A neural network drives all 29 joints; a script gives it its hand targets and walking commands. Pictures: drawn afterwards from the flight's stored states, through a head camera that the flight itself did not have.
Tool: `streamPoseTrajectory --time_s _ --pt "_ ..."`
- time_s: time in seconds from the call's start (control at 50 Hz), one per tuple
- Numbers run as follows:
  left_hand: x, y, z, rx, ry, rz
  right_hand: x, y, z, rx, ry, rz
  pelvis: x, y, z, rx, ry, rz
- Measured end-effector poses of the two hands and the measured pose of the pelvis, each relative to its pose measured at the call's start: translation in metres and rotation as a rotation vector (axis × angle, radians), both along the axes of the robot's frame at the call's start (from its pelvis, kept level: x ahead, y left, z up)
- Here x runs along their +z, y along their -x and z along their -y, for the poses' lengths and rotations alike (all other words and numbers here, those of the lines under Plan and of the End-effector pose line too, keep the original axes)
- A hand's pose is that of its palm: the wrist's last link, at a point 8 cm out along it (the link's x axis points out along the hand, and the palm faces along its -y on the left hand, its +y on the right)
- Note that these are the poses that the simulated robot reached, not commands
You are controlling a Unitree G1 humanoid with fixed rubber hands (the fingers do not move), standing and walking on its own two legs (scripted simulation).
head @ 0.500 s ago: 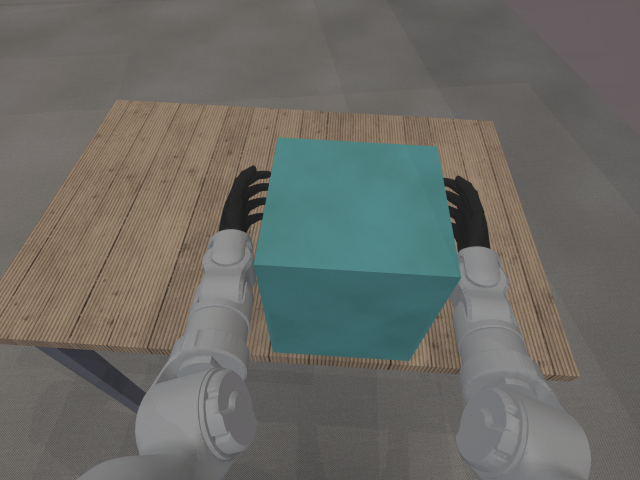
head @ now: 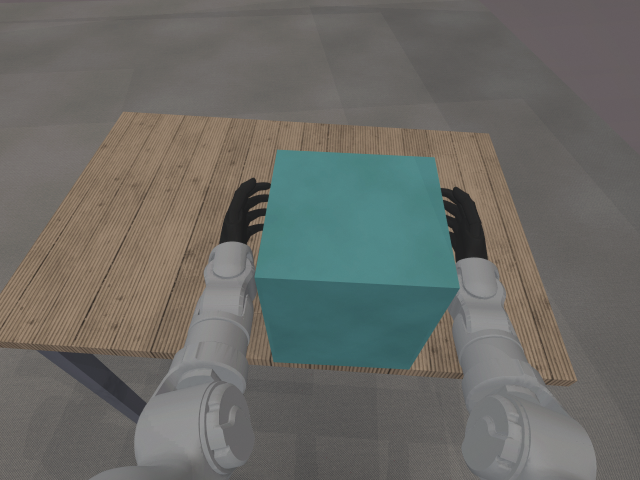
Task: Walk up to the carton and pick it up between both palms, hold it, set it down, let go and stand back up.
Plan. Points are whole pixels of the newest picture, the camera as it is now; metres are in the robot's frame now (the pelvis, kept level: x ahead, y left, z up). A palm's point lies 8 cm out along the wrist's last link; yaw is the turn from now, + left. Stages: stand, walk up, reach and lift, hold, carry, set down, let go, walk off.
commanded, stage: reach and lift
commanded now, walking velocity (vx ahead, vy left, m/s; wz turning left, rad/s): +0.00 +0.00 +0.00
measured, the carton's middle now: (347, 267) +0.41 +0.00 +0.02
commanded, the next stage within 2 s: none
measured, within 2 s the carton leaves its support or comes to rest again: leaves its support in 0.12 s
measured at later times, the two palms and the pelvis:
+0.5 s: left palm (228, 231) +0.39 +0.15 +0.10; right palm (473, 245) +0.38 -0.15 +0.11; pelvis -0.01 +0.00 +0.00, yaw +1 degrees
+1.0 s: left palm (208, 207) +0.39 +0.17 +0.15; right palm (476, 223) +0.38 -0.14 +0.15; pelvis -0.02 +0.01 +0.00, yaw +1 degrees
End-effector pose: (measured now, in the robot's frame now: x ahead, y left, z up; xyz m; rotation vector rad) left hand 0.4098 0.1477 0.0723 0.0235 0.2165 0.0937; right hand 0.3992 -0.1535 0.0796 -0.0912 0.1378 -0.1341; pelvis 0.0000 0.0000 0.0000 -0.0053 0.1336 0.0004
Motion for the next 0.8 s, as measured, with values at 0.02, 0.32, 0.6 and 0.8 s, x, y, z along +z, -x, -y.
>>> streamPoseTrajectory --time_s 0.02,0.32,0.6,0.8 --pt "0.000 0.001 -0.001 0.002 0.003 0.001 0.001 0.001 -0.001 0.002 -0.001 0.001 0.000 0.000 0.000 0.002 0.000 0.002" --pt "0.012 0.012 -0.011 0.017 -0.010 0.012 0.015 0.007 -0.011 0.013 -0.001 0.014 0.000 0.007 -0.003 0.024 0.005 0.013" --pt "0.042 0.018 -0.003 0.002 -0.012 0.019 0.038 0.019 -0.004 -0.010 -0.028 0.023 0.001 0.019 -0.004 0.013 0.003 0.062" --pt "0.062 0.020 -0.009 0.000 -0.005 0.013 0.056 0.022 -0.009 -0.013 -0.036 0.019 0.001 0.022 -0.004 0.015 -0.001 0.104"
